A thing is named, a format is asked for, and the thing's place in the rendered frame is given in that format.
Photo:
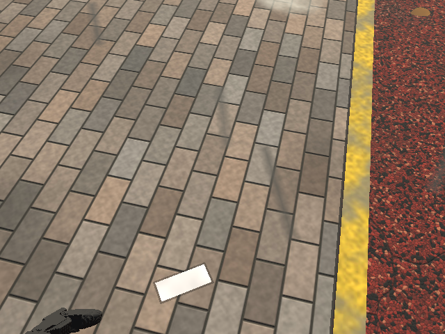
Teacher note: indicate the left robot hand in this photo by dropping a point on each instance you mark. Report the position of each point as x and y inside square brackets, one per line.
[66, 322]

